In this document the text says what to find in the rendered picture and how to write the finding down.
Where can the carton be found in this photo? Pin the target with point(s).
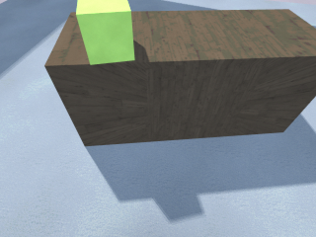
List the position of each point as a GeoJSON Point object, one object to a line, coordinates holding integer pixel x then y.
{"type": "Point", "coordinates": [106, 29]}

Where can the pedestal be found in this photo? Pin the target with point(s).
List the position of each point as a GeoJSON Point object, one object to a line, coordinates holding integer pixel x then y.
{"type": "Point", "coordinates": [195, 74]}

